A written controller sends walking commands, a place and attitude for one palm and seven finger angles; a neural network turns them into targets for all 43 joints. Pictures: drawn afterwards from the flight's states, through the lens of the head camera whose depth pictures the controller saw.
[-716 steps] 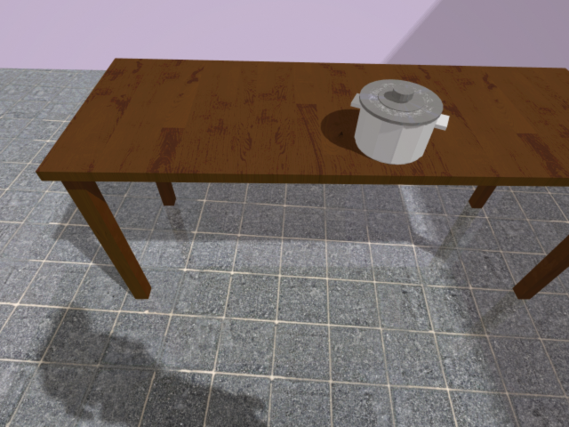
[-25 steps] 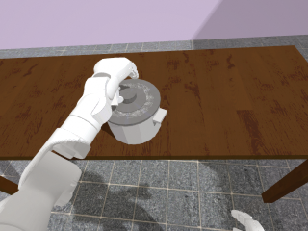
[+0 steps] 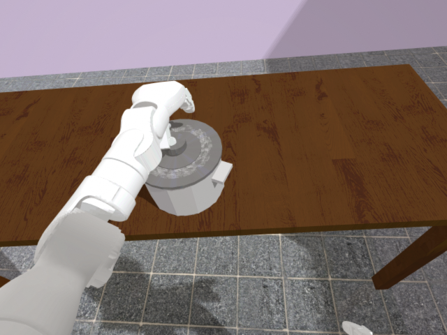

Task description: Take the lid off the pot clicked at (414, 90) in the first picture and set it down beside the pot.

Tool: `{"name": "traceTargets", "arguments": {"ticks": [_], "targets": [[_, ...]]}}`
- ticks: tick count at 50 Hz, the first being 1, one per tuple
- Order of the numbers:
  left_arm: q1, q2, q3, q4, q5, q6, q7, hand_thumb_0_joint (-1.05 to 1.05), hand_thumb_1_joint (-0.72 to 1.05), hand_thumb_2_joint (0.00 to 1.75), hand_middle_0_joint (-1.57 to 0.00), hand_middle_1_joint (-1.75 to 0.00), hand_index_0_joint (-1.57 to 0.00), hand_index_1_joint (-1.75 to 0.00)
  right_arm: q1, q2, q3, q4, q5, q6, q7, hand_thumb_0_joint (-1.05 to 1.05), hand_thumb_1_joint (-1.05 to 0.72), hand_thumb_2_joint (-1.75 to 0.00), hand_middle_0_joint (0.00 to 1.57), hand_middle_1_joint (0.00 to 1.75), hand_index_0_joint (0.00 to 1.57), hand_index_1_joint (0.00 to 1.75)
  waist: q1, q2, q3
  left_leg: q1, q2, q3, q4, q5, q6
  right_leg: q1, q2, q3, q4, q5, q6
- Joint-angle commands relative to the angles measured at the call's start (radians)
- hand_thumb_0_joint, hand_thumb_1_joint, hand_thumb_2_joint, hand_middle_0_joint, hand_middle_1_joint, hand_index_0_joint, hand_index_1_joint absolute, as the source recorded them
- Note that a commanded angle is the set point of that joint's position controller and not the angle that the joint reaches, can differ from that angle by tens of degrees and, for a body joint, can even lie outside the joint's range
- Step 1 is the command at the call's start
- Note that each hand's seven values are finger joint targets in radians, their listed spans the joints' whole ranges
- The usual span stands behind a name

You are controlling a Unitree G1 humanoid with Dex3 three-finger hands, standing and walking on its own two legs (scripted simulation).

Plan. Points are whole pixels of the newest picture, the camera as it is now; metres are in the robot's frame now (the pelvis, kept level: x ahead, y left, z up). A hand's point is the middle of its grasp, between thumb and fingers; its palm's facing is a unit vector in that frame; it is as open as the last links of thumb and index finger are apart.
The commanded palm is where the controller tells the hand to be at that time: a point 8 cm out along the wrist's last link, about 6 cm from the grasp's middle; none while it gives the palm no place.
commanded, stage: move the open hand above the knob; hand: left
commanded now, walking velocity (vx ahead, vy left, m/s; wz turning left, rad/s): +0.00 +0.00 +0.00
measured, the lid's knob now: (174, 143) +0.48 +0.11 +0.06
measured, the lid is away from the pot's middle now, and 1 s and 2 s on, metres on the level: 0.00 0.00 0.00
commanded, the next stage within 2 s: lower the open fingers around the knob in 0.28 s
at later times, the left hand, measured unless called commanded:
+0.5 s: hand (164, 131) +0.46 +0.11 +0.12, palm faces -0.29 -0.08 -0.95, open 10.2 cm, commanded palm +0.44 +0.11 +0.18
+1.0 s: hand (168, 146) +0.45 +0.11 +0.08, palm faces -0.33 -0.08 -0.94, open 10.2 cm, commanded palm +0.45 +0.12 +0.15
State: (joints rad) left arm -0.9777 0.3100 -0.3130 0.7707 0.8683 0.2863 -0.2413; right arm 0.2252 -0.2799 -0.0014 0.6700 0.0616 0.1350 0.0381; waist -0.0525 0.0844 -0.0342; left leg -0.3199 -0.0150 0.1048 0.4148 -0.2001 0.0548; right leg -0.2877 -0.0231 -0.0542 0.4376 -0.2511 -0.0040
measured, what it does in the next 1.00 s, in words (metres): stands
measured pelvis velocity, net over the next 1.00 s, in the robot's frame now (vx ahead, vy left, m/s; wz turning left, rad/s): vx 0.00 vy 0.01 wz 0.00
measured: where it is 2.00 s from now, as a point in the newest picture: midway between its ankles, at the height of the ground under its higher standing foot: outside the picture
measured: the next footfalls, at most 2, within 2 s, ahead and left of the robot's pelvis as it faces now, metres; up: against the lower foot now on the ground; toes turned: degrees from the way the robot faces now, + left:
none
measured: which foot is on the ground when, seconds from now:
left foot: down 0.00-1.00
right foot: down 0.00-1.00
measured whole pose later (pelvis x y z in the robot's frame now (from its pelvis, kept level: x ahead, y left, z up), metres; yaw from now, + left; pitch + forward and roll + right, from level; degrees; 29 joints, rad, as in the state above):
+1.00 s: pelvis +0.00 +0.01 +0.00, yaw +0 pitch +7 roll +0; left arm -0.97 0.26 -0.34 0.90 0.87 0.30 -0.19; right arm 0.23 -0.27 0.00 0.68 0.06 0.15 0.04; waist -0.06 0.08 -0.04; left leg -0.35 -0.02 0.10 0.43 -0.20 0.06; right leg -0.31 -0.03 -0.06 0.44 -0.25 0.00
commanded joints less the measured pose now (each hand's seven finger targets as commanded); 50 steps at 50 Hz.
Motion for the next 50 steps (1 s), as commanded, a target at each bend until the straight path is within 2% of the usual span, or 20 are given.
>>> {"name": "traceTargets", "arguments": {"ticks": [1,6,9,10,13,15,18,21,23,27,28,30,33,34,37,38,41,44,48,50], "targets": [[-0.471,0.157,0.047,-0.166,0.029,0.028,0.035,0.0,-0.3,1.4,-0.82,-0.08,-0.82,-0.08,-0.059,-0.112,-0.038,-0.127,0.005,-0.032,0.006,0.0,-0.9,-0.9,0.2,0.3,0.2,0.3,-0.003,-0.117,-0.372,0.239,-0.014,-0.101,0.004,0.304,0.019,0.071,0.047,0.027,-0.017,0.371,-0.029],[-0.556,0.187,0.054,-0.294,0.016,0.013,0.025,0.0,-0.3,1.4,-0.82,-0.08,-0.82,-0.08,-0.082,-0.105,-0.037,-0.148,0.005,-0.036,0.006,0.0,-0.9,-0.9,0.2,0.3,0.2,0.3,-0.012,-0.102,-0.455,0.298,-0.016,-0.118,0.023,0.346,0.024,0.096,0.046,0.037,-0.012,0.408,-0.029],[-0.54,0.19,0.066,-0.225,0.016,0.021,0.027,0.0,-0.3,1.4,-0.82,-0.08,-0.82,-0.08,-0.075,-0.107,-0.032,-0.131,0.007,-0.028,-0.003,0.0,-0.9,-0.9,0.2,0.3,0.2,0.3,-0.012,-0.164,-0.401,0.248,-0.019,-0.106,0.004,0.302,0.024,0.099,0.048,0.028,-0.024,0.399,-0.026],[-0.522,0.187,0.059,-0.174,0.014,0.03,0.029,0.0,-0.3,1.4,-0.82,-0.08,-0.82,-0.08,-0.082,-0.106,-0.028,-0.128,0.01,-0.028,-0.004,0.0,-0.9,-0.9,0.2,0.3,0.2,0.3,-0.012,-0.164,-0.356,0.227,-0.021,-0.101,-0.002,0.264,0.022,0.08,0.049,0.029,-0.027,0.367,-0.024],[-0.553,0.159,0.033,-0.151,0.017,0.035,0.029,0.0,-0.3,1.4,-0.82,-0.08,-0.82,-0.08,-0.086,-0.104,-0.021,-0.121,0.012,-0.026,-0.007,0.0,-0.9,-0.9,0.2,0.3,0.2,0.3,-0.015,-0.142,-0.349,0.225,-0.023,-0.1,-0.011,0.248,0.017,0.069,0.047,0.026,-0.026,0.345,-0.025],[-0.584,0.121,0.0,-0.218,0.018,0.02,0.026,0.0,-0.3,1.4,-0.82,-0.08,-0.82,-0.08,-0.086,-0.099,-0.027,-0.133,0.008,-0.034,-0.001,0.0,-0.9,-0.9,0.2,0.3,0.2,0.3,-0.018,-0.083,-0.406,0.272,-0.02,-0.116,0.007,0.297,0.017,0.059,0.044,0.028,-0.014,0.354,-0.033],[-0.539,0.161,0.043,-0.241,0.021,0.012,0.026,0.0,-0.3,1.4,-0.82,-0.08,-0.82,-0.08,-0.085,-0.1,-0.03,-0.142,0.001,-0.034,0.004,0.0,-0.9,-0.9,0.2,0.3,0.2,0.3,-0.005,-0.088,-0.47,0.319,-0.017,-0.129,0.022,0.375,0.017,0.088,0.048,0.026,-0.006,0.398,-0.034],[-0.464,0.164,0.056,-0.069,0.014,0.059,0.008,0.0,-0.3,1.4,-0.82,-0.08,-0.82,-0.08,-0.073,-0.112,-0.026,-0.119,0.008,-0.013,0.001,0.0,-0.9,-0.9,0.2,0.3,0.2,0.3,-0.009,-0.196,-0.356,0.216,-0.027,-0.103,-0.001,0.288,0.018,0.1,0.051,0.016,-0.024,0.398,-0.022],[-0.502,0.161,0.046,-0.07,0.015,0.066,0.003,0.0,-0.3,1.4,-0.82,-0.08,-0.82,-0.08,-0.076,-0.113,-0.02,-0.121,0.01,-0.013,-0.003,0.0,-0.9,-0.9,0.2,0.3,0.2,0.3,-0.01,-0.19,-0.339,0.2,-0.031,-0.101,-0.011,0.257,0.018,0.093,0.05,0.017,-0.028,0.377,-0.021],[-0.568,0.152,0.035,-0.309,0.01,0.003,0.0,0.0,-0.3,1.4,-0.82,-0.08,-0.82,-0.08,-0.08,-0.097,-0.034,-0.158,-0.005,-0.039,0.002,0.0,-0.9,-0.9,0.2,0.3,0.2,0.3,-0.01,-0.072,-0.499,0.341,-0.018,-0.139,0.035,0.427,0.025,0.096,0.043,0.038,-0.006,0.443,-0.034],[-0.512,0.137,0.023,-0.276,0.016,0.001,-0.001,0.0,-0.3,1.4,-0.82,-0.08,-0.82,-0.08,-0.077,-0.099,-0.035,-0.154,-0.004,-0.034,0.005,0.0,-0.9,-0.9,0.2,0.3,0.2,0.3,-0.012,-0.072,-0.481,0.345,-0.015,-0.142,0.037,0.439,0.023,0.078,0.046,0.034,-0.01,0.428,-0.034],[-0.447,0.096,0.002,-0.176,0.018,0.007,-0.004,0.0,-0.3,1.4,-0.82,-0.08,-0.82,-0.08,-0.056,-0.104,-0.037,-0.132,0.002,-0.015,0.008,0.0,-0.9,-0.9,0.2,0.3,0.2,0.3,-0.023,-0.155,-0.37,0.288,-0.013,-0.124,0.021,0.38,0.02,0.053,0.059,0.009,-0.023,0.4,-0.027],[-0.445,0.124,0.038,-0.109,0.006,0.023,0.02,0.0,-0.3,1.4,-0.82,-0.08,-0.82,-0.08,-0.055,-0.111,-0.03,-0.122,0.007,-0.008,0.006,0.0,-0.9,-0.9,0.2,0.3,0.2,0.3,-0.009,-0.166,-0.324,0.222,-0.022,-0.113,-0.007,0.269,0.015,0.053,0.058,0.008,-0.028,0.337,-0.029],[-0.484,0.106,0.028,-0.138,0.0,0.016,0.025,0.0,-0.3,1.4,-0.82,-0.08,-0.82,-0.08,-0.06,-0.107,-0.031,-0.126,0.004,-0.009,0.004,0.0,-0.9,-0.9,0.2,0.3,0.2,0.3,-0.013,-0.157,-0.344,0.22,-0.021,-0.112,-0.008,0.262,0.016,0.057,0.052,0.012,-0.028,0.334,-0.03],[-0.589,0.168,0.058,-0.223,0.019,-0.009,0.064,0.0,-0.3,1.4,-0.82,-0.08,-0.82,-0.08,-0.05,-0.102,-0.032,-0.125,-0.003,-0.028,-0.002,0.0,-0.9,-0.9,0.2,0.3,0.2,0.3,-0.014,-0.072,-0.447,0.276,-0.014,-0.132,0.012,0.291,0.018,0.061,0.049,0.038,-0.009,0.338,-0.041],[-0.61,0.139,0.033,-0.252,0.025,-0.016,0.073,0.0,-0.3,1.4,-0.82,-0.08,-0.82,-0.08,-0.048,-0.094,-0.036,-0.125,-0.004,-0.034,-0.001,0.0,-0.9,-0.9,0.2,0.3,0.2,0.3,-0.021,-0.054,-0.467,0.304,-0.008,-0.137,0.024,0.322,0.018,0.043,0.049,0.039,-0.004,0.345,-0.043],[-0.503,0.157,0.07,-0.098,0.03,0.002,0.092,0.0,-0.3,1.4,-0.82,-0.08,-0.82,-0.08,-0.027,-0.105,-0.039,-0.097,-0.003,-0.023,-0.004,0.0,-0.9,-0.9,0.2,0.3,0.2,0.3,-0.015,-0.149,-0.404,0.231,-0.007,-0.121,0.006,0.269,0.016,0.06,0.057,0.024,-0.012,0.331,-0.035],[-0.42,0.107,0.053,0.02,0.014,0.028,0.089,0.0,-0.3,1.4,-0.82,-0.08,-0.82,-0.08,-0.03,-0.11,-0.036,-0.096,0.002,-0.014,-0.005,0.0,-0.9,-0.9,0.2,0.3,0.2,0.3,-0.01,-0.185,-0.359,0.176,-0.014,-0.1,-0.009,0.239,0.015,0.067,0.055,0.014,-0.021,0.325,-0.027],[-0.534,0.109,0.024,-0.08,0.014,0.004,0.079,0.0,-0.3,1.4,-0.82,-0.08,-0.82,-0.08,-0.03,-0.106,-0.04,-0.106,-0.003,-0.024,-0.014,0.0,-0.9,-0.9,0.2,0.3,0.2,0.3,-0.032,-0.105,-0.423,0.232,-0.017,-0.109,0.012,0.249,0.023,0.053,0.048,0.037,-0.02,0.337,-0.03],[-0.573,0.152,0.051,-0.124,0.017,-0.032,0.077,0.0,-0.3,1.4,-0.82,-0.08,-0.82,-0.08,-0.016,-0.107,-0.043,-0.106,-0.006,-0.032,-0.023,0.0,-0.9,-0.9,0.2,0.3,0.2,0.3,-0.041,-0.112,-0.438,0.245,-0.015,-0.113,0.023,0.26,0.029,0.054,0.047,0.044,-0.023,0.357,-0.03]]}}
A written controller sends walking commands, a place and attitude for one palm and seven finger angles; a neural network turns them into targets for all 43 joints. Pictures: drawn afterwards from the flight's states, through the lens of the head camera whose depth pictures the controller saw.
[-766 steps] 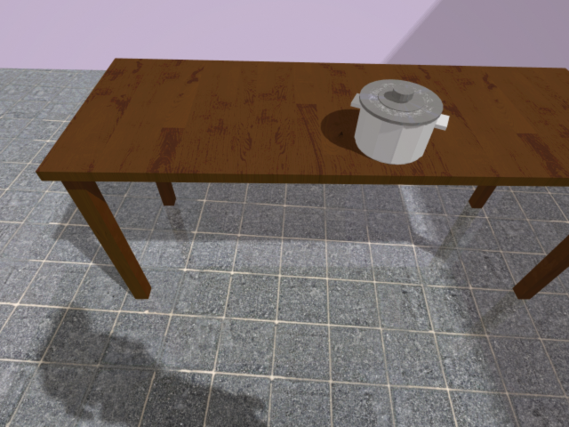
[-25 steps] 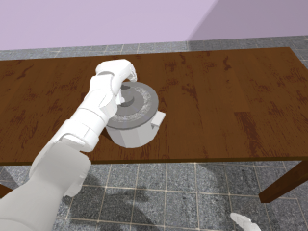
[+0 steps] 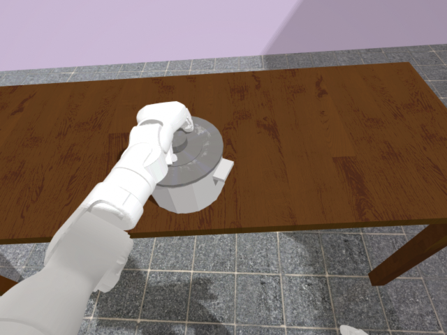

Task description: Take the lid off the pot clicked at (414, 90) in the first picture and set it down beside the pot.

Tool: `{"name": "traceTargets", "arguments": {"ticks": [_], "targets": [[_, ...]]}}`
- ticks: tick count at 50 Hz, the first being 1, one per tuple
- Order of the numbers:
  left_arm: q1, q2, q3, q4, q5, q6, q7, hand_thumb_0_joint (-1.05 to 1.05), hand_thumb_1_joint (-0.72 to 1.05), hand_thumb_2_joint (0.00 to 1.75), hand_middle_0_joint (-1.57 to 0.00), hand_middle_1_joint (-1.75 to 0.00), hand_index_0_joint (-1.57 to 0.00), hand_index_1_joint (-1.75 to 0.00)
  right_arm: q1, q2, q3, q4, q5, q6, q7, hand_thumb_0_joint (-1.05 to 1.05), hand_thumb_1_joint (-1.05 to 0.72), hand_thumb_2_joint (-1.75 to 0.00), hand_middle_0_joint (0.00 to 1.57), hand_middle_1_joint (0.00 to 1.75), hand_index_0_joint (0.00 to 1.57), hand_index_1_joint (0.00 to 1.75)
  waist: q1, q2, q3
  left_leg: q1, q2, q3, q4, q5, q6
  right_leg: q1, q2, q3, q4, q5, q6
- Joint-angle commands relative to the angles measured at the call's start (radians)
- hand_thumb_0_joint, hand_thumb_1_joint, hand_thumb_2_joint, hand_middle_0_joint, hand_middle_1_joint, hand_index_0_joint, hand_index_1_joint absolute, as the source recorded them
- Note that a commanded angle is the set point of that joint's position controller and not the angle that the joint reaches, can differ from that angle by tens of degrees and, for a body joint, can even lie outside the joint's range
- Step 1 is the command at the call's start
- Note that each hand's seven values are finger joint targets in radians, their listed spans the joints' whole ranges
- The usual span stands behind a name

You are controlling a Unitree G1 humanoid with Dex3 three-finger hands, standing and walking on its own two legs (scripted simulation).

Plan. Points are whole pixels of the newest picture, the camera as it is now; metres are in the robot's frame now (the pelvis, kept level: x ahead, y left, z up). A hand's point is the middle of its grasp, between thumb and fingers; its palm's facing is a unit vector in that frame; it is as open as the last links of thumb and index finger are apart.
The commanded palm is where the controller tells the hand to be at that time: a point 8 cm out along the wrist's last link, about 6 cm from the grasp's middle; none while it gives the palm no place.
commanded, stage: lower the open fingers around the knob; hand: left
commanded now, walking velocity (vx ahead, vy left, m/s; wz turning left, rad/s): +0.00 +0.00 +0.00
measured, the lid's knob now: (175, 140) +0.49 +0.10 +0.06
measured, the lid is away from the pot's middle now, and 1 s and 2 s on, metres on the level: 0.00 0.00 0.00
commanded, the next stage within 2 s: close the fingers and squeeze the knob in 0.24 s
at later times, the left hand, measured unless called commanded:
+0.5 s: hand (170, 141) +0.46 +0.10 +0.08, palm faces -0.32 -0.09 -0.94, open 10.2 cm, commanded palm +0.45 +0.10 +0.14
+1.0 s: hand (171, 143) +0.46 +0.10 +0.08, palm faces -0.32 -0.08 -0.95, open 8.2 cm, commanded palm +0.45 +0.10 +0.14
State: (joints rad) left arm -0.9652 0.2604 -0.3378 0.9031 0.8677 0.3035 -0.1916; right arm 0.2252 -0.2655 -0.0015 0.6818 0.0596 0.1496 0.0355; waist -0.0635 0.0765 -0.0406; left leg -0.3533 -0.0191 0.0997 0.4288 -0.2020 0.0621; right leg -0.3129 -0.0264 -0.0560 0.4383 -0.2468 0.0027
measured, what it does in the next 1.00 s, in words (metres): stands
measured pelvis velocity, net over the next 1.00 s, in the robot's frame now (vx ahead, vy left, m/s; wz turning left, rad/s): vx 0.01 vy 0.00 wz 0.00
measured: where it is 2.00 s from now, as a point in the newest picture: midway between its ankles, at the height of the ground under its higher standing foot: outside the picture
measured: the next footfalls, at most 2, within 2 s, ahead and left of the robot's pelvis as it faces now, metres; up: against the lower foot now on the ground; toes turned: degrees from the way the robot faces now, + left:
none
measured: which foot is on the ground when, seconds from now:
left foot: down 0.00-1.00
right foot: down 0.00-1.00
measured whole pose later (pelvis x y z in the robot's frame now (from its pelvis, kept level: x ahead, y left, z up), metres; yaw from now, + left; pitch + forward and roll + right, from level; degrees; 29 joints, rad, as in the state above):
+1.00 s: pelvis +0.01 +0.00 +0.00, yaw +0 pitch +7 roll +0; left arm -0.93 0.25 -0.34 0.88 0.87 0.29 -0.17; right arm 0.21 -0.27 -0.01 0.68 0.06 0.16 0.03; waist -0.06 0.08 -0.05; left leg -0.35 -0.02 0.10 0.44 -0.22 0.06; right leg -0.30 -0.02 -0.06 0.43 -0.25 0.00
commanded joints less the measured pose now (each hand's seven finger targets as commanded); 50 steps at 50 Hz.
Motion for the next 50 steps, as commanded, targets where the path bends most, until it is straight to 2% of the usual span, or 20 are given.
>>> {"name": "traceTargets", "arguments": {"ticks": [1,4,6,8,11,15,17,18,21,23,24,25,26,29,31,34,38,41,46,50], "targets": [[-0.559,0.217,0.093,-0.24,0.014,-0.058,0.032,0.0,-0.3,1.4,-0.82,-0.08,-0.82,-0.08,-0.011,-0.12,-0.044,-0.116,-0.005,-0.049,-0.022,0.0,-0.9,-0.9,0.2,0.3,0.2,0.3,-0.025,-0.097,-0.434,0.277,-0.009,-0.112,0.01,0.268,0.022,0.081,0.051,0.049,-0.019,0.348,-0.039],[-0.428,0.141,0.061,-0.106,0.012,-0.046,0.024,0.0,-0.3,1.4,-0.82,-0.08,-0.82,-0.08,0.007,-0.124,-0.046,-0.1,0.002,-0.033,-0.019,0.0,-0.9,-0.9,0.2,0.3,0.2,0.3,-0.024,-0.161,-0.328,0.227,-0.007,-0.097,-0.007,0.264,0.017,0.054,0.059,0.02,-0.03,0.334,-0.034],[-0.433,0.172,0.078,-0.105,0.012,-0.044,0.029,0.0,-0.3,1.4,-0.82,-0.08,-0.82,-0.08,0.004,-0.132,-0.045,-0.098,0.002,-0.03,-0.017,0.0,-0.9,-0.9,0.2,0.3,0.2,0.3,-0.019,-0.157,-0.33,0.227,-0.007,-0.095,-0.01,0.249,0.014,0.059,0.059,0.022,-0.026,0.325,-0.031],[-0.514,0.181,0.076,-0.204,0.008,-0.059,0.041,0.0,-0.3,1.4,-0.82,-0.08,-0.82,-0.08,0.001,-0.124,-0.047,-0.109,-0.003,-0.039,-0.018,0.0,-0.9,-0.9,0.2,0.3,0.2,0.3,-0.02,-0.097,-0.411,0.268,-0.009,-0.102,0.005,0.274,0.018,0.071,0.053,0.041,-0.019,0.345,-0.037],[-0.459,0.148,0.058,-0.144,0.019,-0.048,0.046,0.0,-0.3,1.4,-0.82,-0.08,-0.82,-0.08,0.005,-0.124,-0.048,-0.098,-0.002,-0.03,-0.013,0.0,-0.9,-0.9,0.2,0.3,0.2,0.3,-0.023,-0.121,-0.367,0.255,-0.005,-0.104,0.006,0.287,0.016,0.05,0.059,0.028,-0.019,0.343,-0.037],[-0.499,0.195,0.094,-0.204,0.019,-0.046,0.055,0.0,-0.3,1.4,-0.82,-0.08,-0.82,-0.08,0.001,-0.129,-0.051,-0.104,-0.003,-0.03,-0.012,0.0,-0.9,-0.9,0.2,0.3,0.2,0.3,-0.017,-0.114,-0.406,0.268,-0.005,-0.103,0.006,0.301,0.017,0.076,0.058,0.031,-0.019,0.369,-0.037],[-0.469,0.148,0.056,-0.157,0.02,-0.034,0.055,0.0,-0.3,1.4,-0.82,-0.08,-0.82,-0.08,-0.004,-0.126,-0.048,-0.1,0.0,-0.026,-0.011,0.0,-0.9,-0.9,0.2,0.3,0.2,0.3,-0.023,-0.116,-0.391,0.264,-0.006,-0.104,0.005,0.297,0.015,0.057,0.06,0.026,-0.017,0.358,-0.037],[-0.457,0.132,0.048,-0.144,0.015,-0.027,0.053,0.0,-0.18,1.13,-0.64,-0.42,-0.64,-0.42,-0.001,-0.124,-0.05,-0.098,-0.001,-0.027,-0.011,0.0,-0.9,-0.9,0.2,0.3,0.2,0.3,-0.024,-0.122,-0.367,0.254,-0.004,-0.098,0.004,0.283,0.016,0.051,0.061,0.025,-0.022,0.347,-0.035],[-0.477,0.222,0.118,-0.184,0.014,-0.032,0.057,0.0,-0.15,1.13,-0.62,-0.52,-0.62,-0.52,-0.008,-0.13,-0.048,-0.105,-0.003,-0.028,-0.015,0.0,-0.9,-0.9,0.2,0.3,0.2,0.3,-0.01,-0.126,-0.403,0.251,-0.007,-0.094,0.004,0.291,0.02,0.099,0.057,0.036,-0.019,0.379,-0.035],[-0.466,0.182,0.083,-0.184,0.014,-0.029,0.053,0.0,-0.13,1.13,-0.61,-0.58,-0.61,-0.58,-0.017,-0.122,-0.045,-0.11,-0.001,-0.028,-0.015,0.0,-0.9,-0.9,0.2,0.3,0.2,0.3,-0.013,-0.118,-0.403,0.255,-0.008,-0.095,0.005,0.302,0.019,0.093,0.056,0.034,-0.015,0.386,-0.035],[-0.459,0.124,0.043,-0.199,0.011,-0.034,0.045,0.0,-0.12,1.13,-0.6,-0.6,-0.6,-0.6,-0.019,-0.116,-0.048,-0.117,0.0,-0.028,-0.012,0.0,-0.9,-0.9,0.2,0.3,0.2,0.3,-0.02,-0.124,-0.403,0.262,-0.008,-0.099,0.011,0.328,0.021,0.08,0.057,0.029,-0.018,0.393,-0.035],[-0.465,0.158,0.062,-0.209,0.022,-0.035,0.045,0.0,-0.11,1.13,-0.6,-0.62,-0.6,-0.62,-0.014,-0.125,-0.05,-0.11,0.001,-0.026,-0.01,0.0,-0.9,-0.9,0.2,0.3,0.2,0.3,-0.019,-0.115,-0.398,0.279,-0.003,-0.102,0.01,0.333,0.018,0.07,0.06,0.026,-0.018,0.39,-0.035],[-0.436,0.117,0.029,-0.182,0.021,-0.027,0.042,0.0,-0.1,1.13,-0.6,-0.65,-0.6,-0.65,-0.021,-0.121,-0.05,-0.114,0.002,-0.024,-0.007,0.0,-0.9,-0.9,0.2,0.3,0.2,0.3,-0.023,-0.111,-0.374,0.275,-0.002,-0.102,0.012,0.328,0.016,0.048,0.062,0.024,-0.017,0.367,-0.035],[-0.488,0.122,0.044,-0.217,0.011,-0.032,0.043,0.0,-0.07,1.12,-0.6,-0.71,-0.6,-0.71,-0.014,-0.12,-0.051,-0.113,0.0,-0.022,-0.009,0.0,-0.9,-0.9,0.2,0.3,0.2,0.3,-0.027,-0.117,-0.382,0.284,-0.003,-0.105,0.01,0.32,0.017,0.047,0.063,0.02,-0.021,0.359,-0.036],[-0.487,0.185,0.088,-0.238,0.008,-0.035,0.053,0.0,-0.04,1.11,-0.6,-0.74,-0.6,-0.74,-0.019,-0.123,-0.048,-0.115,-0.002,-0.028,-0.011,0.0,-0.9,-0.9,0.2,0.3,0.2,0.3,-0.014,-0.101,-0.431,0.295,-0.005,-0.111,0.014,0.328,0.017,0.077,0.06,0.031,-0.011,0.373,-0.038],[-0.462,0.124,0.047,-0.188,0.017,-0.025,0.053,0.0,-0.01,1.1,-0.6,-0.79,-0.6,-0.79,-0.022,-0.114,-0.047,-0.11,0.001,-0.02,-0.01,0.0,-0.9,-0.9,0.2,0.3,0.2,0.3,-0.021,-0.143,-0.387,0.261,-0.005,-0.103,0.007,0.31,0.017,0.066,0.062,0.022,-0.018,0.365,-0.036],[-0.495,0.18,0.081,-0.248,0.023,-0.026,0.066,0.0,0.04,1.08,-0.61,-0.84,-0.61,-0.84,-0.027,-0.117,-0.046,-0.113,-0.003,-0.026,-0.01,0.0,-0.9,-0.9,0.2,0.3,0.2,0.3,-0.012,-0.105,-0.435,0.291,-0.003,-0.107,0.012,0.329,0.016,0.085,0.06,0.033,-0.01,0.384,-0.038],[-0.455,0.158,0.066,-0.199,0.021,-0.016,0.06,0.0,0.08,1.06,-0.62,-0.87,-0.62,-0.87,-0.031,-0.118,-0.044,-0.111,0.0,-0.02,-0.009,0.0,-0.9,-0.9,0.2,0.3,0.2,0.3,-0.013,-0.107,-0.386,0.263,-0.005,-0.098,0.006,0.298,0.015,0.074,0.062,0.026,-0.017,0.367,-0.036],[-0.474,0.156,0.056,-0.241,0.017,-0.021,0.054,0.0,0.14,1.02,-0.65,-0.92,-0.65,-0.92,-0.041,-0.117,-0.044,-0.119,0.001,-0.02,-0.012,0.0,-0.9,-0.9,0.2,0.3,0.2,0.3,-0.019,-0.102,-0.415,0.282,-0.007,-0.102,0.013,0.32,0.017,0.087,0.06,0.031,-0.015,0.39,-0.036],[-0.481,0.166,0.063,-0.182,0.025,-0.014,0.046,0.0,0.19,0.98,-0.67,-0.95,-0.67,-0.95,-0.029,-0.125,-0.041,-0.109,0.005,-0.015,-0.016,0.0,-0.9,-0.9,0.2,0.3,0.2,0.3,-0.023,-0.138,-0.353,0.245,-0.008,-0.096,-0.005,0.261,0.016,0.065,0.064,0.025,-0.027,0.351,-0.033]]}}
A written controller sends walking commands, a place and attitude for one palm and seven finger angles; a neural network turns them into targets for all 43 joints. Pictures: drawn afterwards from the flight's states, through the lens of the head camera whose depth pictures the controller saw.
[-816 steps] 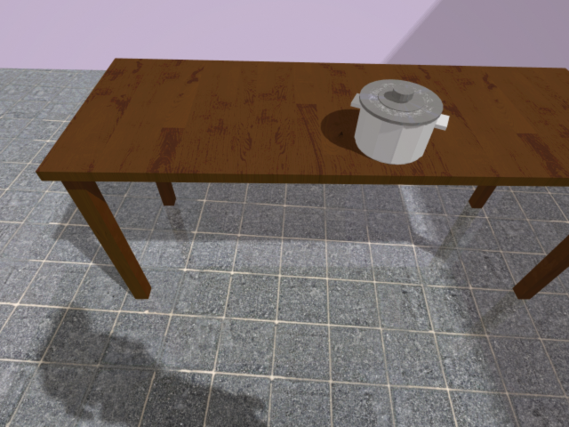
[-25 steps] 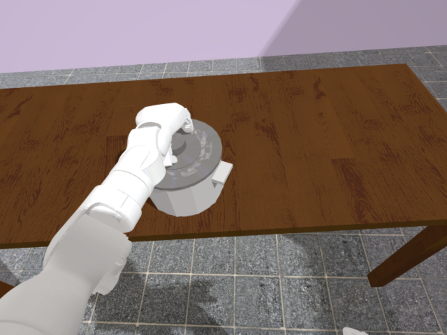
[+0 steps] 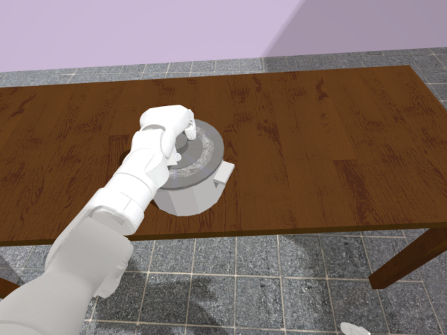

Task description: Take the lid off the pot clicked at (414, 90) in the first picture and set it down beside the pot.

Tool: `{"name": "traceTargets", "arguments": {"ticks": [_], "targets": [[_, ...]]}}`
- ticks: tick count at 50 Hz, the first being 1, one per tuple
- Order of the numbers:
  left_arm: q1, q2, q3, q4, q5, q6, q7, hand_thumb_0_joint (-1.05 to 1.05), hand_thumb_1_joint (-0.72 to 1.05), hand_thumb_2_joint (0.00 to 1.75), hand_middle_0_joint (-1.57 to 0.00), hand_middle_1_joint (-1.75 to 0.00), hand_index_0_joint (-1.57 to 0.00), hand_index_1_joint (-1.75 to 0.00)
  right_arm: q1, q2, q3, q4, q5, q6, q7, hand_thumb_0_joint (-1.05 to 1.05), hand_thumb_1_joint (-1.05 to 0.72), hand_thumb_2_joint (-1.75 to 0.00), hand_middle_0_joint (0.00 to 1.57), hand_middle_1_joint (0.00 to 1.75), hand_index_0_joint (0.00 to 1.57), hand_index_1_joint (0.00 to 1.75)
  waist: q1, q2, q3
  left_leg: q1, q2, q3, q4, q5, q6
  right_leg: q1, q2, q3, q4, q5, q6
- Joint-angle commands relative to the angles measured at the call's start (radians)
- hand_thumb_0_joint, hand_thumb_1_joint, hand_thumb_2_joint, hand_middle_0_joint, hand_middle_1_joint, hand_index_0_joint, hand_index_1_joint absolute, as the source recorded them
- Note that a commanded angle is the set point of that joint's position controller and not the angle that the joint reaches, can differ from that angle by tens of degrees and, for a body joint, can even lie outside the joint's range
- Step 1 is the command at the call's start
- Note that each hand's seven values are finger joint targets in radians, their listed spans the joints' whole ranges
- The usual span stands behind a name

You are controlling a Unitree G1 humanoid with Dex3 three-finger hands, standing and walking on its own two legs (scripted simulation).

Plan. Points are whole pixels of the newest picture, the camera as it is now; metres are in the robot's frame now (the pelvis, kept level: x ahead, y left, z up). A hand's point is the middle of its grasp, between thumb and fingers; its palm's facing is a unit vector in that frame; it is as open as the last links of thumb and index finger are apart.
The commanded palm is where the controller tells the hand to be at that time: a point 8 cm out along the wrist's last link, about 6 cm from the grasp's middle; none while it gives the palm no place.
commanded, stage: close the fingers and squeeze the knob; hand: left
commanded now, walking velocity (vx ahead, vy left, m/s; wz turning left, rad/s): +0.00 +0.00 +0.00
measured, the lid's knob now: (176, 143) +0.48 +0.10 +0.06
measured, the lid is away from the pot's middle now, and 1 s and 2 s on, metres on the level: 0.00 0.00 0.01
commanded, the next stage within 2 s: lift the lid straight up in 0.88 s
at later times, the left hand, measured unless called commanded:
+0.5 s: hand (173, 147) +0.45 +0.10 +0.08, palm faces -0.32 -0.08 -0.95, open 7.7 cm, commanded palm +0.44 +0.10 +0.14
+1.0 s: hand (174, 148) +0.44 +0.10 +0.08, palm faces -0.32 -0.08 -0.94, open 7.7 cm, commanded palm +0.44 +0.10 +0.15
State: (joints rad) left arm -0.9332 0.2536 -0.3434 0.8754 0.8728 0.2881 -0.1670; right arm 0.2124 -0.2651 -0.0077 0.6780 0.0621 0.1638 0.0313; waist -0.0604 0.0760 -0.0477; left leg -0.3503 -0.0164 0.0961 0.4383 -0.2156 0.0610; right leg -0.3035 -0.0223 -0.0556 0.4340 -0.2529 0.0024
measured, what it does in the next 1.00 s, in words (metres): stands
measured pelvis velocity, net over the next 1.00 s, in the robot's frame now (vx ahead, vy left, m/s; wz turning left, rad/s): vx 0.00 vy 0.00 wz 0.00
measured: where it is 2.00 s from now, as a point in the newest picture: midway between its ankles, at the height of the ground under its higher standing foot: outside the picture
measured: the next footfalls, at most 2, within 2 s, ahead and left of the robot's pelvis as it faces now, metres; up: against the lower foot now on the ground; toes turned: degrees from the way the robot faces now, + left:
none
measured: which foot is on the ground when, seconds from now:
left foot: down 0.00-1.00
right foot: down 0.00-1.00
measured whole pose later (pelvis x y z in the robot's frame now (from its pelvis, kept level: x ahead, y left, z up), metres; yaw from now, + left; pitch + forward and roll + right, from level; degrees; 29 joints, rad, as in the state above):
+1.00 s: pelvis +0.00 +0.00 +0.00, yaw +0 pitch +7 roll +0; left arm -0.94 0.25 -0.35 0.87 0.87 0.30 -0.18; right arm 0.20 -0.26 0.00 0.68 0.06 0.16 0.03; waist -0.06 0.07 -0.04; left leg -0.35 -0.01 0.09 0.44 -0.21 0.06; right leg -0.30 -0.02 -0.06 0.43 -0.25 0.00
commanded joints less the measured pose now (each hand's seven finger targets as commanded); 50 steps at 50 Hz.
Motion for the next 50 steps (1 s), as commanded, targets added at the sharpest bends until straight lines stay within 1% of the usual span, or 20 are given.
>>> {"name": "traceTargets", "arguments": {"ticks": [1,2,3,4,7,9,10,14,17,19,22,27,28,31,35,36,39,40,49,50], "targets": [[-0.53,0.158,0.055,-0.166,0.012,0.0,0.023,0.0,0.21,0.96,-0.68,-0.96,-0.68,-0.96,-0.016,-0.121,-0.036,-0.106,0.001,-0.033,-0.014,0.0,-0.9,-0.9,0.2,0.3,0.2,0.3,-0.029,-0.118,-0.363,0.247,-0.012,-0.092,-0.009,0.269,0.018,0.058,0.057,0.031,-0.02,0.349,-0.034],[-0.555,0.183,0.072,-0.187,0.017,-0.005,0.026,0.0,0.22,0.95,-0.68,-0.96,-0.68,-0.96,-0.009,-0.123,-0.036,-0.103,-0.001,-0.037,-0.014,0.0,-0.9,-0.9,0.2,0.3,0.2,0.3,-0.026,-0.101,-0.395,0.271,-0.012,-0.101,-0.006,0.286,0.017,0.058,0.057,0.031,-0.015,0.358,-0.037],[-0.529,0.153,0.053,-0.191,0.012,-0.006,0.025,0.0,0.24,0.94,-0.69,-0.97,-0.69,-0.97,-0.015,-0.116,-0.038,-0.108,-0.003,-0.04,-0.012,0.0,-0.9,-0.9,0.2,0.3,0.2,0.3,-0.024,-0.078,-0.401,0.282,-0.011,-0.101,0.003,0.312,0.018,0.054,0.055,0.033,-0.01,0.369,-0.04],[-0.505,0.152,0.067,-0.199,0.008,-0.012,0.022,0.0,0.25,0.93,-0.7,-0.97,-0.7,-0.97,-0.013,-0.114,-0.039,-0.115,-0.005,-0.039,-0.012,0.0,-0.9,-0.9,0.2,0.3,0.2,0.3,-0.019,-0.115,-0.422,0.277,-0.011,-0.104,0.005,0.334,0.02,0.079,0.055,0.031,-0.012,0.388,-0.038],[-0.501,0.173,0.069,-0.172,0.018,-0.012,0.018,0.0,0.29,0.89,-0.72,-0.99,-0.72,-0.99,-0.012,-0.124,-0.035,-0.106,-0.001,-0.033,-0.012,0.0,-0.9,-0.9,0.2,0.3,0.2,0.3,-0.023,-0.114,-0.383,0.265,-0.011,-0.098,-0.007,0.309,0.016,0.068,0.058,0.026,-0.017,0.382,-0.035],[-0.498,0.129,0.046,-0.161,0.008,-0.012,0.015,0.0,0.32,0.86,-0.74,-1.0,-0.74,-1.0,-0.011,-0.118,-0.039,-0.108,0.0,-0.033,-0.011,0.0,-0.9,-0.9,0.2,0.3,0.2,0.3,-0.029,-0.149,-0.362,0.247,-0.01,-0.097,-0.003,0.306,0.019,0.064,0.058,0.023,-0.021,0.376,-0.034],[-0.544,0.152,0.048,-0.208,0.018,-0.018,0.019,0.0,0.34,0.84,-0.74,-1.0,-0.74,-1.0,-0.008,-0.125,-0.039,-0.105,0.001,-0.035,-0.01,0.0,-0.9,-0.9,0.2,0.3,0.2,0.3,-0.03,-0.105,-0.39,0.278,-0.009,-0.101,-0.003,0.314,0.017,0.053,0.058,0.027,-0.016,0.377,-0.036],[-0.492,0.133,0.054,-0.185,0.004,-0.015,0.02,0.0,0.36,0.83,-0.75,-0.99,-0.76,-1.0,-0.011,-0.118,-0.039,-0.111,-0.003,-0.036,-0.008,0.0,-0.9,-0.9,0.2,0.3,0.2,0.3,-0.021,-0.128,-0.39,0.263,-0.009,-0.104,-0.001,0.326,0.018,0.069,0.058,0.025,-0.015,0.381,-0.038],[-0.492,0.174,0.077,-0.201,0.012,-0.014,0.027,0.0,0.34,0.89,-0.72,-0.97,-0.75,-0.99,-0.013,-0.124,-0.04,-0.109,-0.003,-0.038,-0.006,0.0,-0.9,-0.9,0.2,0.3,0.2,0.3,-0.017,-0.109,-0.408,0.282,-0.009,-0.106,0.003,0.338,0.018,0.071,0.058,0.031,-0.012,0.394,-0.039],[-0.505,0.113,0.04,-0.244,-0.001,-0.017,0.023,0.0,0.34,0.91,-0.72,-0.96,-0.75,-0.99,-0.018,-0.113,-0.043,-0.117,-0.002,-0.038,-0.003,0.0,-0.9,-0.9,0.2,0.3,0.2,0.3,-0.021,-0.117,-0.405,0.284,-0.008,-0.109,0.005,0.361,0.019,0.069,0.058,0.022,-0.011,0.402,-0.038],[-0.501,0.185,0.089,-0.237,0.012,-0.009,0.031,0.0,0.36,0.93,-0.72,-0.96,-0.75,-0.99,-0.015,-0.124,-0.044,-0.11,-0.004,-0.039,-0.003,0.0,-0.9,-0.9,0.2,0.3,0.2,0.3,-0.015,-0.119,-0.417,0.295,-0.008,-0.107,0.004,0.344,0.019,0.073,0.06,0.03,-0.013,0.399,-0.037],[-0.487,0.19,0.086,-0.235,0.012,-0.005,0.033,0.0,0.4,0.95,-0.73,-0.96,-0.77,-0.99,-0.03,-0.121,-0.037,-0.114,0.0,-0.036,-0.005,0.0,-0.9,-0.9,0.2,0.3,0.2,0.3,-0.011,-0.114,-0.405,0.272,-0.012,-0.102,0.0,0.332,0.019,0.091,0.057,0.032,-0.011,0.41,-0.037],[-0.479,0.137,0.043,-0.227,0.007,0.0,0.031,0.0,0.41,0.95,-0.73,-0.96,-0.78,-0.99,-0.035,-0.113,-0.036,-0.117,0.0,-0.037,-0.002,0.0,-0.9,-0.9,0.2,0.3,0.2,0.3,-0.017,-0.114,-0.379,0.267,-0.011,-0.103,0.001,0.335,0.019,0.072,0.057,0.028,-0.01,0.401,-0.037],[-0.472,0.191,0.085,-0.25,0.016,-0.003,0.034,0.0,0.44,0.97,-0.74,-0.97,-0.79,-0.99,-0.039,-0.118,-0.038,-0.12,-0.001,-0.036,-0.001,0.0,-0.9,-0.9,0.2,0.3,0.2,0.3,-0.009,-0.096,-0.402,0.281,-0.007,-0.106,0.008,0.361,0.018,0.086,0.058,0.033,-0.007,0.412,-0.038],[-0.491,0.141,0.043,-0.252,0.018,0.001,0.031,0.0,0.48,0.98,-0.76,-0.98,-0.81,-1.0,-0.045,-0.114,-0.037,-0.122,0.001,-0.032,-0.001,0.0,-0.9,-0.9,0.2,0.3,0.2,0.3,-0.019,-0.099,-0.384,0.28,-0.009,-0.104,0.001,0.327,0.016,0.063,0.06,0.027,-0.014,0.388,-0.038],[-0.499,0.17,0.068,-0.245,0.016,0.005,0.037,0.0,0.49,0.99,-0.76,-0.98,-0.82,-1.0,-0.037,-0.117,-0.038,-0.113,0.002,-0.03,-0.001,0.0,-0.9,-0.9,0.2,0.3,0.2,0.3,-0.016,-0.101,-0.376,0.277,-0.006,-0.106,-0.001,0.324,0.015,0.068,0.062,0.023,-0.011,0.378,-0.039],[-0.491,0.143,0.055,-0.24,0.011,0.006,0.033,0.0,0.52,1.0,-0.78,-0.99,-0.83,-1.0,-0.043,-0.112,-0.036,-0.123,-0.001,-0.032,-0.004,0.0,-0.9,-0.9,0.2,0.3,0.2,0.3,-0.015,-0.114,-0.394,0.266,-0.01,-0.105,-0.001,0.321,0.017,0.079,0.058,0.027,-0.013,0.385,-0.039],[-0.496,0.185,0.082,-0.236,0.019,0.006,0.035,0.0,0.53,1.01,-0.78,-0.99,-0.83,-1.01,-0.038,-0.119,-0.036,-0.116,-0.001,-0.032,-0.006,0.0,-0.9,-0.9,0.2,0.3,0.2,0.3,-0.013,-0.126,-0.405,0.273,-0.011,-0.104,-0.003,0.31,0.017,0.088,0.06,0.028,-0.013,0.385,-0.037],[-0.525,0.161,0.067,-0.18,0.015,0.002,0.027,0.0,0.59,1.03,-0.81,-1.0,-0.87,-1.02,-0.034,-0.112,-0.031,-0.114,-0.001,-0.036,-0.017,0.0,-0.9,-0.9,0.2,0.3,0.2,0.3,-0.018,-0.122,-0.37,0.238,-0.015,-0.099,-0.009,0.27,0.02,0.076,0.056,0.032,-0.021,0.358,-0.038],[-0.533,0.212,0.1,-0.192,0.02,-0.003,0.028,0.0,0.6,1.03,-0.81,-1.0,-0.87,-1.02,-0.03,-0.12,-0.03,-0.109,-0.003,-0.038,-0.02,0.0,-0.9,-0.9,0.2,0.3,0.2,0.3,-0.015,-0.126,-0.394,0.25,-0.015,-0.098,-0.013,0.265,0.02,0.097,0.055,0.037,-0.023,0.368,-0.035]]}}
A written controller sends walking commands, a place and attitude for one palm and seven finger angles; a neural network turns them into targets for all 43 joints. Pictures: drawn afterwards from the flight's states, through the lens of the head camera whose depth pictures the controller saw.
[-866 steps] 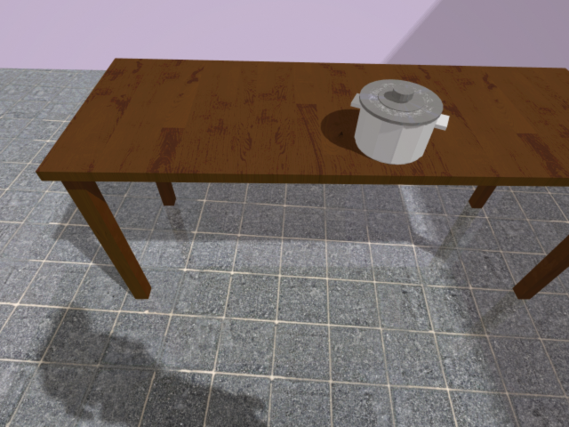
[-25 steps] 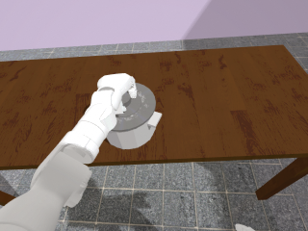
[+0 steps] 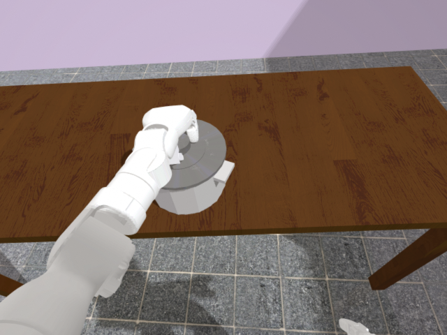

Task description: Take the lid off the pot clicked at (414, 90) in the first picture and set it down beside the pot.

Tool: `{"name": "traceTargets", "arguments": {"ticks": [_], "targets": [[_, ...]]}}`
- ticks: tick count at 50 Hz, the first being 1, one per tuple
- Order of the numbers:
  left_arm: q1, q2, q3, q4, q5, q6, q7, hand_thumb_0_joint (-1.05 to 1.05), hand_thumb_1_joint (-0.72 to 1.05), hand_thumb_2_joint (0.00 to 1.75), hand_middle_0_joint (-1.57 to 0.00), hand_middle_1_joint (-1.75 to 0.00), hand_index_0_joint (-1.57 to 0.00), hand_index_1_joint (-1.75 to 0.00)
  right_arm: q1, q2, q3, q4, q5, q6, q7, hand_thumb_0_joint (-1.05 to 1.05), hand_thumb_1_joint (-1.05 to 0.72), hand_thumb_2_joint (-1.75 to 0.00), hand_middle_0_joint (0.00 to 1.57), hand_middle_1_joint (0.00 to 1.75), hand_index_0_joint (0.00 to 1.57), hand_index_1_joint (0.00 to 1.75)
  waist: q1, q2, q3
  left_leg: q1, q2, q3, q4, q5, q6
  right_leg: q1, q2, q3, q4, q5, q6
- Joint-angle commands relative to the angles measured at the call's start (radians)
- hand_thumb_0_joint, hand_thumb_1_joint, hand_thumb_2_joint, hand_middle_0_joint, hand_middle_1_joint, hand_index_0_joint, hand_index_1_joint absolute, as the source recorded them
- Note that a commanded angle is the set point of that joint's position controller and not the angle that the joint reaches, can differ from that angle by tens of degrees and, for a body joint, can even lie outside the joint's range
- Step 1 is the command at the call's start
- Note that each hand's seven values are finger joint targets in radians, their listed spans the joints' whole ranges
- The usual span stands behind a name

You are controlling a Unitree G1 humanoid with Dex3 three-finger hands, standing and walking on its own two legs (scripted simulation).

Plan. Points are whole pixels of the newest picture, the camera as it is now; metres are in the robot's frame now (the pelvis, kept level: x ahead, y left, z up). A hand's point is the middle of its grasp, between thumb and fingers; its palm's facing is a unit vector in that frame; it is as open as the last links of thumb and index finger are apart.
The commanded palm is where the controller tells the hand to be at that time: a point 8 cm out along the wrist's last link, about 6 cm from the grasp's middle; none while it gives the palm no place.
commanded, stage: lift the lid straight up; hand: left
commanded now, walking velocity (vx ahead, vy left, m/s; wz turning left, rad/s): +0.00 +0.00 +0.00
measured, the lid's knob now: (178, 143) +0.48 +0.10 +0.06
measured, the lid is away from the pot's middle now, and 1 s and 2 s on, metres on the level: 0.00 0.01 0.01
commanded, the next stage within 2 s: move the lid sideways beside the pot in 1.98 s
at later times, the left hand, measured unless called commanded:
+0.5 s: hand (168, 136) +0.45 +0.11 +0.11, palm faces -0.28 -0.09 -0.96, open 7.7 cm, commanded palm +0.44 +0.11 +0.19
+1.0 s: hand (166, 118) +0.46 +0.10 +0.15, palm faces -0.25 -0.06 -0.97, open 7.6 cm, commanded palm +0.44 +0.10 +0.23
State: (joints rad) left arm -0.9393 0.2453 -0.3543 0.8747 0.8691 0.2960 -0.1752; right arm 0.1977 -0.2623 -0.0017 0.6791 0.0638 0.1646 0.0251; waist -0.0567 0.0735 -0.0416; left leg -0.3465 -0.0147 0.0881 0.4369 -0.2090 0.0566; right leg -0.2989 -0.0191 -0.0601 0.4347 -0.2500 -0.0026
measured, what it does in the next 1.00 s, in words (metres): stands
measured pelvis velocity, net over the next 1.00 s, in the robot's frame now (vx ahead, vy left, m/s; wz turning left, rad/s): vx -0.01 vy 0.00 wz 0.02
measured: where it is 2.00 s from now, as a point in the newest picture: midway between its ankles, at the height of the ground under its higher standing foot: outside the picture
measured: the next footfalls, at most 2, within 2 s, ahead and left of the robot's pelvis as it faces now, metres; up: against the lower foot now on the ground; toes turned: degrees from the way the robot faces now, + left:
none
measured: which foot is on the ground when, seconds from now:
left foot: down 0.00-1.00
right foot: down 0.00-1.00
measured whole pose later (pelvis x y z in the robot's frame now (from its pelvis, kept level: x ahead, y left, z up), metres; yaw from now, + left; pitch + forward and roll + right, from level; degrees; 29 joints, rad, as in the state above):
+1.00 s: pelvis -0.01 +0.00 +0.00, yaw +1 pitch +5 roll +0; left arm -1.06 0.29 -0.37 0.79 0.85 0.33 -0.29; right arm 0.18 -0.27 0.01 0.68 0.06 0.10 0.03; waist -0.05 0.09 -0.01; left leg -0.31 -0.03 0.07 0.41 -0.18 0.06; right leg -0.26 -0.03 -0.07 0.41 -0.23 0.00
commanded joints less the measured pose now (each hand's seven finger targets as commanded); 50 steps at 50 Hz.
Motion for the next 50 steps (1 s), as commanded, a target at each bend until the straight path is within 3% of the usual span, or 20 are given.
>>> {"name": "traceTargets", "arguments": {"ticks": [1,4,7,11,12,14,15,17,19,20,21,22,25,33,34,35,39,44,48,50], "targets": [[-0.56,0.219,0.101,-0.248,0.019,-0.021,0.038,0.0,0.6,1.03,-0.82,-1.0,-0.87,-1.02,-0.022,-0.119,-0.037,-0.117,-0.005,-0.044,-0.015,0.0,-0.9,-0.9,0.2,0.3,0.2,0.3,-0.02,-0.075,-0.439,0.273,-0.015,-0.093,-0.003,0.278,0.024,0.095,0.049,0.049,-0.015,0.378,-0.033],[-0.575,0.171,0.071,-0.282,0.01,-0.032,0.035,0.0,0.6,1.03,-0.82,-1.0,-0.87,-1.02,-0.019,-0.107,-0.041,-0.123,-0.004,-0.051,-0.014,0.0,-0.9,-0.9,0.2,0.3,0.2,0.3,-0.026,-0.09,-0.449,0.291,-0.012,-0.102,0.003,0.322,0.026,0.094,0.052,0.039,-0.015,0.404,-0.034],[-0.6,0.261,0.131,-0.306,0.016,-0.034,0.048,0.0,0.6,1.03,-0.82,-1.0,-0.87,-1.02,-0.015,-0.12,-0.04,-0.117,-0.004,-0.061,-0.015,0.0,-0.9,-0.9,0.2,0.3,0.2,0.3,-0.018,-0.088,-0.467,0.305,-0.012,-0.108,-0.004,0.317,0.026,0.106,0.054,0.046,-0.015,0.409,-0.034],[-0.55,0.241,0.121,-0.308,0.007,-0.028,0.056,0.0,0.6,1.03,-0.82,-1.0,-0.88,-1.02,-0.022,-0.114,-0.044,-0.117,-0.003,-0.075,-0.009,0.0,-0.9,-0.9,0.2,0.3,0.2,0.3,-0.011,-0.104,-0.444,0.303,-0.007,-0.111,0.004,0.354,0.028,0.103,0.055,0.046,-0.01,0.43,-0.033],[-0.555,0.284,0.156,-0.317,0.015,-0.02,0.058,0.0,0.6,1.03,-0.82,-1.0,-0.88,-1.02,-0.017,-0.122,-0.042,-0.113,-0.004,-0.073,-0.009,0.0,-0.9,-0.9,0.2,0.3,0.2,0.3,-0.003,-0.119,-0.456,0.3,-0.009,-0.108,-0.004,0.35,0.028,0.123,0.056,0.044,-0.013,0.442,-0.032],[-0.532,0.257,0.137,-0.272,0.01,-0.003,0.05,0.0,0.6,1.03,-0.82,-1.0,-0.88,-1.02,-0.032,-0.119,-0.039,-0.116,-0.002,-0.069,-0.008,0.0,-0.9,-0.9,0.2,0.3,0.2,0.3,-0.003,-0.132,-0.421,0.255,-0.015,-0.095,-0.01,0.319,0.028,0.13,0.052,0.043,-0.018,0.434,-0.03],[-0.551,0.282,0.141,-0.261,0.02,0.005,0.048,0.0,0.6,1.03,-0.82,-1.0,-0.88,-1.02,-0.036,-0.124,-0.035,-0.111,0.001,-0.067,-0.009,0.0,-0.9,-0.9,0.2,0.3,0.2,0.3,-0.003,-0.134,-0.403,0.246,-0.018,-0.094,-0.018,0.287,0.027,0.13,0.053,0.043,-0.022,0.421,-0.028],[-0.611,0.268,0.117,-0.318,0.024,0.009,0.042,0.0,0.6,1.03,-0.82,-1.0,-0.88,-1.02,-0.046,-0.12,-0.036,-0.118,0.004,-0.076,-0.006,0.0,-0.9,-0.9,0.2,0.3,0.2,0.3,-0.008,-0.079,-0.431,0.279,-0.016,-0.103,-0.015,0.29,0.024,0.11,0.051,0.049,-0.016,0.404,-0.032],[-0.606,0.186,0.061,-0.378,0.007,0.002,0.027,0.0,0.6,1.03,-0.82,-1.0,-0.88,-1.02,-0.057,-0.105,-0.041,-0.139,0.001,-0.089,-0.001,0.0,-0.9,-0.9,0.2,0.3,0.2,0.3,-0.014,-0.05,-0.474,0.326,-0.012,-0.118,0.009,0.359,0.026,0.09,0.049,0.046,-0.009,0.413,-0.037],[-0.6,0.244,0.102,-0.347,0.019,0.005,0.023,0.0,0.6,1.03,-0.82,-1.0,-0.88,-1.02,-0.043,-0.12,-0.043,-0.121,0.001,-0.083,0.0,0.0,-0.9,-0.9,0.2,0.3,0.2,0.3,-0.015,-0.063,-0.467,0.339,-0.01,-0.122,0.005,0.352,0.023,0.092,0.056,0.039,-0.013,0.41,-0.035],[-0.604,0.227,0.086,-0.369,0.007,0.009,0.015,0.0,0.6,1.03,-0.82,-1.0,-0.88,-1.02,-0.046,-0.117,-0.043,-0.127,0.001,-0.086,0.002,0.0,-0.9,-0.9,0.2,0.3,0.2,0.3,-0.016,-0.056,-0.468,0.341,-0.013,-0.117,0.006,0.353,0.025,0.097,0.053,0.045,-0.012,0.42,-0.033],[-0.585,0.29,0.139,-0.339,0.008,0.014,0.011,0.0,0.6,1.03,-0.82,-1.0,-0.88,-1.02,-0.042,-0.124,-0.04,-0.123,0.002,-0.084,0.0,0.0,-0.9,-0.9,0.2,0.3,0.2,0.3,-0.008,-0.096,-0.465,0.324,-0.018,-0.118,0.0,0.334,0.026,0.121,0.056,0.042,-0.017,0.424,-0.031],[-0.626,0.273,0.114,-0.33,-0.001,0.014,-0.014,0.0,0.6,1.03,-0.82,-1.0,-0.88,-1.02,-0.053,-0.123,-0.033,-0.126,0.005,-0.082,-0.009,0.0,-0.9,-0.9,0.2,0.3,0.2,0.3,-0.016,-0.142,-0.422,0.286,-0.028,-0.102,-0.018,0.288,0.029,0.135,0.051,0.041,-0.029,0.432,-0.023],[-0.656,0.244,0.086,-0.388,0.008,0.004,-0.035,0.0,0.6,1.03,-0.82,-1.0,-0.88,-1.02,-0.057,-0.118,-0.034,-0.132,0.002,-0.093,0.003,0.0,-0.9,-0.9,0.2,0.3,0.2,0.3,-0.012,-0.061,-0.457,0.372,-0.017,-0.134,-0.003,0.377,0.018,0.092,0.054,0.035,-0.015,0.415,-0.035],[-0.651,0.22,0.077,-0.396,0.002,0.004,-0.041,0.0,0.6,1.03,-0.82,-1.0,-0.88,-1.02,-0.059,-0.114,-0.035,-0.14,0.001,-0.094,0.006,0.0,-0.9,-0.9,0.2,0.3,0.2,0.3,-0.011,-0.074,-0.458,0.368,-0.018,-0.132,0.0,0.396,0.019,0.1,0.053,0.031,-0.019,0.428,-0.035],[-0.64,0.255,0.1,-0.37,0.008,0.012,-0.041,0.0,0.6,1.03,-0.82,-1.0,-0.88,-1.02,-0.058,-0.121,-0.033,-0.132,0.002,-0.09,0.008,0.0,-0.9,-0.9,0.2,0.3,0.2,0.3,-0.008,-0.088,-0.433,0.354,-0.02,-0.13,-0.008,0.368,0.017,0.107,0.056,0.029,-0.023,0.423,-0.033],[-0.669,0.256,0.099,-0.299,0.011,0.04,-0.046,0.0,0.6,1.03,-0.82,-1.0,-0.88,-1.02,-0.067,-0.122,-0.022,-0.126,0.005,-0.081,0.003,0.0,-0.9,-0.9,0.2,0.3,0.2,0.3,-0.006,-0.135,-0.381,0.281,-0.026,-0.117,-0.039,0.271,0.017,0.12,0.054,0.027,-0.036,0.377,-0.032],[-0.777,0.237,0.073,-0.387,0.011,0.025,-0.052,0.0,0.6,1.03,-0.82,-1.0,-0.88,-1.02,-0.071,-0.112,-0.022,-0.138,-0.001,-0.106,0.003,0.0,-0.9,-0.9,0.2,0.3,0.2,0.3,-0.009,-0.063,-0.472,0.352,-0.024,-0.14,-0.021,0.321,0.016,0.112,0.05,0.039,-0.025,0.39,-0.041],[-0.76,0.269,0.102,-0.293,0.011,0.038,-0.063,0.0,0.6,1.03,-0.82,-1.0,-0.88,-1.02,-0.055,-0.12,-0.024,-0.121,0.001,-0.107,0.0,0.0,-0.9,-0.9,0.2,0.3,0.2,0.3,-0.008,-0.121,-0.442,0.332,-0.028,-0.137,-0.034,0.282,0.016,0.117,0.056,0.033,-0.032,0.37,-0.034],[-0.785,0.271,0.104,-0.323,0.009,0.028,-0.069,0.0,0.6,1.03,-0.82,-1.0,-0.88,-1.02,-0.055,-0.121,-0.023,-0.124,-0.002,-0.115,0.0,0.0,-0.9,-0.9,0.2,0.3,0.2,0.3,-0.007,-0.108,-0.456,0.341,-0.028,-0.137,-0.032,0.306,0.018,0.126,0.052,0.037,-0.03,0.399,-0.036]]}}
